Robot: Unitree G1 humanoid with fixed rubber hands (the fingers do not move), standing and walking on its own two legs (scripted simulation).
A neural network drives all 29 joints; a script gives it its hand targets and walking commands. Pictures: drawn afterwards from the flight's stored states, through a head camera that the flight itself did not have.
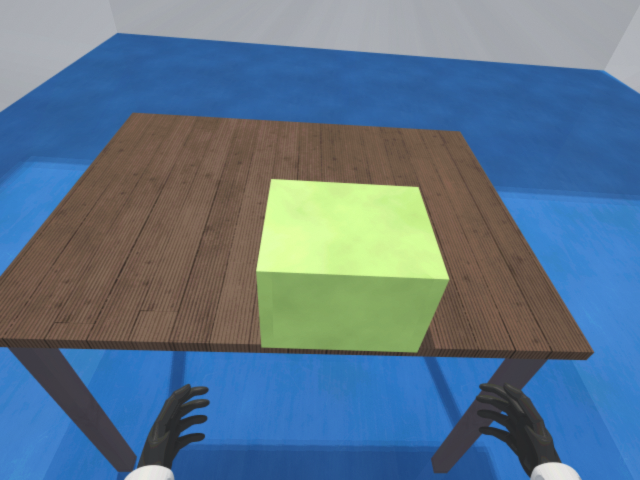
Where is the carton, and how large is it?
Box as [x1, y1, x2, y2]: [256, 179, 448, 352]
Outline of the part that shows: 271,179 256,269 261,347 416,352 448,281 448,276 418,187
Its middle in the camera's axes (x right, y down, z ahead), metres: +0.04 +0.03 +0.63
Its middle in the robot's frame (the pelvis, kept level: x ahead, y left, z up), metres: +0.47 -0.01 +0.03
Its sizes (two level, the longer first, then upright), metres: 0.250 0.211 0.176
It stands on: a table, 0.72 m high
